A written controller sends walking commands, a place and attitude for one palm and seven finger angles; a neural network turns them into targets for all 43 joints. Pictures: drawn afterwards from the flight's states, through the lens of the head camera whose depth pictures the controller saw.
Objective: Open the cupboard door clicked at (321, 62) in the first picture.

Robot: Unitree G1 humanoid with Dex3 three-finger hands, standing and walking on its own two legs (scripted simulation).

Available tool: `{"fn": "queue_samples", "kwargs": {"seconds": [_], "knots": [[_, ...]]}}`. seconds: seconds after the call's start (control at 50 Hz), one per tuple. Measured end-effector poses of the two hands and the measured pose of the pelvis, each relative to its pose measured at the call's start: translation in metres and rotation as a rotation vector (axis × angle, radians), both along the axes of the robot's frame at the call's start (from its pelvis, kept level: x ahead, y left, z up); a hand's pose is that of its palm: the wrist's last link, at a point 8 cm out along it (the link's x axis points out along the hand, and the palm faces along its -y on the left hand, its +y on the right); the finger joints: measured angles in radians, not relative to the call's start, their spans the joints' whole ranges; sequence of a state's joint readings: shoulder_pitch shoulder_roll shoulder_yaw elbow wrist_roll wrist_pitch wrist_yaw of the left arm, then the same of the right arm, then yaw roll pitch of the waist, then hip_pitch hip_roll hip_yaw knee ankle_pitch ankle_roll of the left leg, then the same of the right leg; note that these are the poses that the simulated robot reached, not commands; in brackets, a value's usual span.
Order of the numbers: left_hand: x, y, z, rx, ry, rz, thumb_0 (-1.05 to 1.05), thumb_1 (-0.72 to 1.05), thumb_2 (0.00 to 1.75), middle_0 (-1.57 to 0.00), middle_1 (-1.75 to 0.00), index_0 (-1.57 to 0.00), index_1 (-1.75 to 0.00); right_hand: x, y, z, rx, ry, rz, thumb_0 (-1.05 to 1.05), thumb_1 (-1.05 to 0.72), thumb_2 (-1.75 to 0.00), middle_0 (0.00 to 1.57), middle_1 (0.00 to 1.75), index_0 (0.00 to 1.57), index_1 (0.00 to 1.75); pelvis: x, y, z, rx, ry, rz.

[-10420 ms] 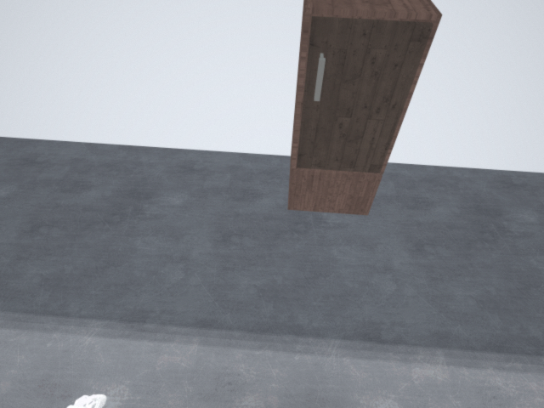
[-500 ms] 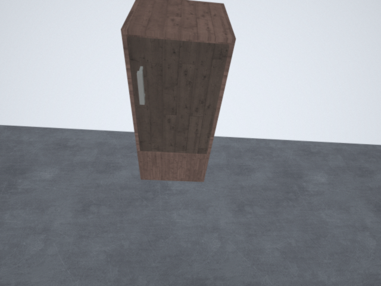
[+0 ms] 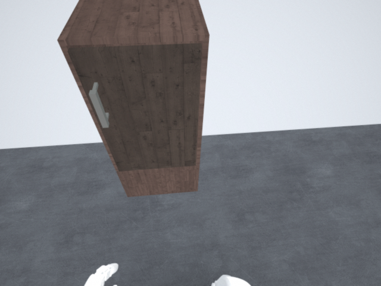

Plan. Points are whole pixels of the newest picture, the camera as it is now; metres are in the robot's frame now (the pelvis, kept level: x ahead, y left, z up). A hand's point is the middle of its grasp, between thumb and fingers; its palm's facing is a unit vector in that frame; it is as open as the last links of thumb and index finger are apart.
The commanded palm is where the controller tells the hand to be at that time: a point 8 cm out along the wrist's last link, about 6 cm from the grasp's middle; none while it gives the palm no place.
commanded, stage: take the last steps up to it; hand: left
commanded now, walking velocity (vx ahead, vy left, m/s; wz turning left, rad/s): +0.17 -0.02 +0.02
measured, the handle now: (100, 105) +0.62 +0.29 -0.02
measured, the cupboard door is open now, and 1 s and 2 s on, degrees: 0 0 0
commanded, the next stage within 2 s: come to a stop and stand still in 0.04 s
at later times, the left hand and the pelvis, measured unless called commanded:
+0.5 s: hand out of the picture +0.11 +0.19 -0.16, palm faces +0.04 -0.98 -0.20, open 7.4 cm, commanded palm none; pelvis +0.09 +0.01 +0.02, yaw -2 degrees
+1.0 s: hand out of the picture +0.07 +0.14 -0.12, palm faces +0.05 -0.96 -0.26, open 7.3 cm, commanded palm none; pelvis +0.06 -0.05 +0.04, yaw -1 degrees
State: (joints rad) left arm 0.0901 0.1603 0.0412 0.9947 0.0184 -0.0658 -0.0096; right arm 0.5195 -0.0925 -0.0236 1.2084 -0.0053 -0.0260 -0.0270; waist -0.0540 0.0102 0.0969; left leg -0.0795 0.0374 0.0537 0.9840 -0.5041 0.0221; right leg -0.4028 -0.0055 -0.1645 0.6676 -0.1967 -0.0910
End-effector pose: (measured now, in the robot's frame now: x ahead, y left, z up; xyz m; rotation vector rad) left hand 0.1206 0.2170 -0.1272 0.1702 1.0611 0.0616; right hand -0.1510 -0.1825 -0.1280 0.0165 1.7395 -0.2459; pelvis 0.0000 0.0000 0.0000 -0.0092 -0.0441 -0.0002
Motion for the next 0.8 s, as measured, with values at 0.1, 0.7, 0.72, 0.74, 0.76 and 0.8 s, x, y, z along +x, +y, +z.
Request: {"fn": "queue_samples", "kwargs": {"seconds": [0.1,0.7,0.72,0.74,0.76,0.8], "knots": [[-0.002,-0.002,0.011,0.024,0.066,0.069,0.0,0.93,0.89,-0.21,-0.3,-0.2,-0.3,0.109,-0.033,-0.001,-0.04,-0.199,0.07,0.01,-0.91,-0.9,0.2,0.3,0.2,0.3,0.031,-0.007,0.015,-0.008,0.006,0.004],[-0.022,-0.003,0.016,0.139,0.224,0.1,0.01,0.91,0.89,-0.2,-0.3,-0.2,-0.3,0.293,-0.083,-0.013,-0.046,-0.524,0.15,0.0,-0.91,-0.9,0.2,0.3,0.2,0.3,0.063,-0.036,0.008,0.037,0.007,-0.038],[-0.025,-0.009,0.02,0.136,0.223,0.101,0.01,0.91,0.89,-0.2,-0.3,-0.2,-0.3,0.286,-0.088,-0.012,-0.043,-0.505,0.148,0.0,-0.91,-0.9,0.2,0.3,0.2,0.3,0.062,-0.039,0.012,0.039,0.005,-0.036],[-0.028,-0.014,0.024,0.133,0.224,0.102,0.01,0.91,0.89,-0.2,-0.3,-0.2,-0.3,0.279,-0.093,-0.01,-0.041,-0.487,0.146,0.0,-0.91,-0.9,0.2,0.3,0.2,0.3,0.062,-0.041,0.015,0.044,0.006,-0.04],[-0.031,-0.019,0.028,0.128,0.227,0.101,0.01,0.91,0.89,-0.2,-0.3,-0.2,-0.3,0.272,-0.097,-0.008,-0.04,-0.473,0.143,0.0,-0.91,-0.9,0.2,0.3,0.2,0.3,0.062,-0.043,0.019,0.05,0.008,-0.043],[-0.034,-0.028,0.034,0.116,0.235,0.098,0.01,0.91,0.89,-0.2,-0.3,-0.2,-0.3,0.258,-0.105,-0.003,-0.041,-0.448,0.138,0.0,-0.91,-0.9,0.2,0.29,0.2,0.3,0.062,-0.047,0.026,0.059,0.015,-0.046]]}}
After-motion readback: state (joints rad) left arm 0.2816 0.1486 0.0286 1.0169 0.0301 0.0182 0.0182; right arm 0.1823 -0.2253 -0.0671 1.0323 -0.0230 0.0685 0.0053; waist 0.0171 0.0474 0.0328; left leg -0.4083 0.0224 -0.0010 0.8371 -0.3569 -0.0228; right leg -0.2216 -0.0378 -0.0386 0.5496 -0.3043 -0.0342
